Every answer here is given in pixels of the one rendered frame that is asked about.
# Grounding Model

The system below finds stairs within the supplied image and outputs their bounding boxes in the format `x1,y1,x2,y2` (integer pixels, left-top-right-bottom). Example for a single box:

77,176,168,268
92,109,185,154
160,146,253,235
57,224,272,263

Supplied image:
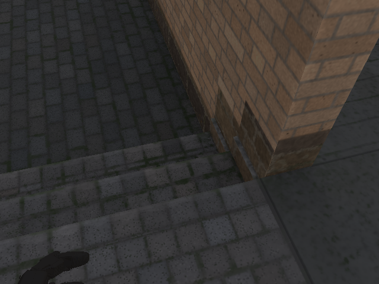
0,131,245,241

